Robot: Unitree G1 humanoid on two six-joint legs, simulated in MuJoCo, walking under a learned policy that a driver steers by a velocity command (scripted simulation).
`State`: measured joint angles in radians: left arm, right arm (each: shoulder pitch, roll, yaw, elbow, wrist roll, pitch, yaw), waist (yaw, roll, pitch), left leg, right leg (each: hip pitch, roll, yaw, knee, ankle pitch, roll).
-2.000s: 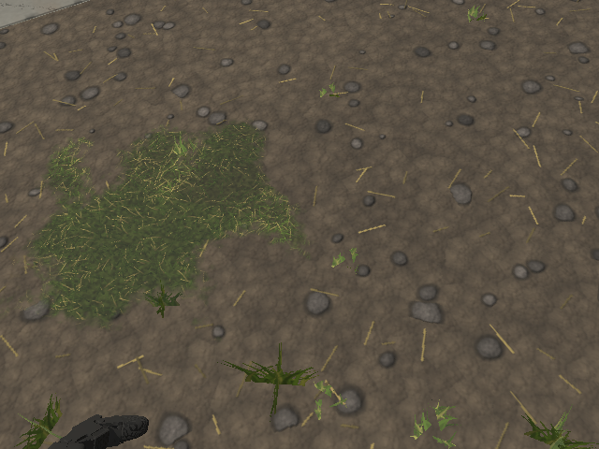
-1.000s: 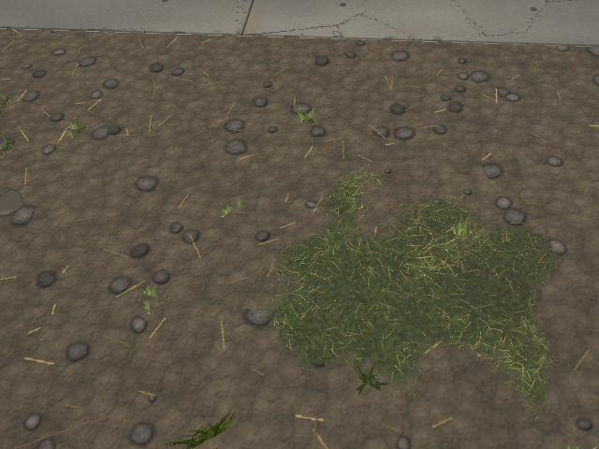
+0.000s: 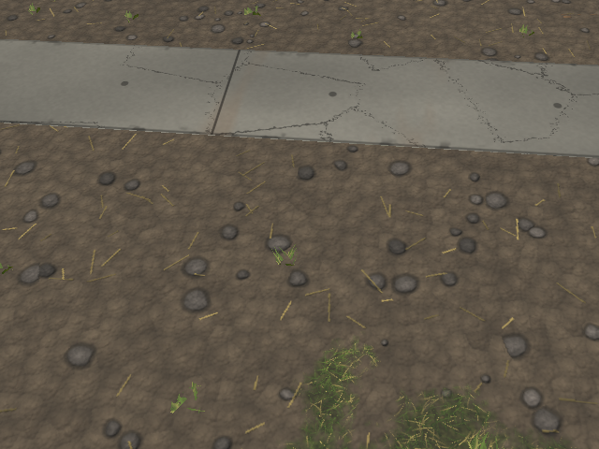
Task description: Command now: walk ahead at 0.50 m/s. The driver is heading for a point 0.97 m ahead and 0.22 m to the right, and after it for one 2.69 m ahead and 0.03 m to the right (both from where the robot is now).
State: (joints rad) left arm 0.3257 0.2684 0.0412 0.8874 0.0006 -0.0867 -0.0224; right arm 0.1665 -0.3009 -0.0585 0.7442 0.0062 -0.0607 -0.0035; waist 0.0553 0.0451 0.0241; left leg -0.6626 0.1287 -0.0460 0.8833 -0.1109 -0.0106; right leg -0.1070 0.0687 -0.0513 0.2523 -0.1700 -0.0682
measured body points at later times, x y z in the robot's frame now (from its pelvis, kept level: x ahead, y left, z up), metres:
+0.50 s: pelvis +0.29 +0.07 +0.00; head +0.31 +0.07 +0.45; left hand +0.42 +0.34 -0.12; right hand +0.35 -0.21 -0.12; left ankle +0.29 +0.15 -0.75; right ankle +0.36 -0.10 -0.68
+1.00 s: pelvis +0.57 -0.02 -0.01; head +0.60 -0.04 +0.44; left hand +0.72 +0.23 -0.12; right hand +0.66 -0.32 -0.11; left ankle +0.63 +0.15 -0.67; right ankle +0.58 -0.09 -0.75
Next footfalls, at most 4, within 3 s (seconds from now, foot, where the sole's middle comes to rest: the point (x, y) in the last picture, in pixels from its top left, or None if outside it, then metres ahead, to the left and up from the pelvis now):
0.24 left None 0.33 0.15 -0.79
0.80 right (381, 391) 0.62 -0.10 -0.79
1.28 left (334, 273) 0.95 0.02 -0.79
1.68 right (444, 265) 0.98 -0.28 -0.79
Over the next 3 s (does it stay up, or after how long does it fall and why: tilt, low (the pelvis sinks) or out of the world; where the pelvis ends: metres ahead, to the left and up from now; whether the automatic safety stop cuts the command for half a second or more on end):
stays up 0.97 -0.10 -0.01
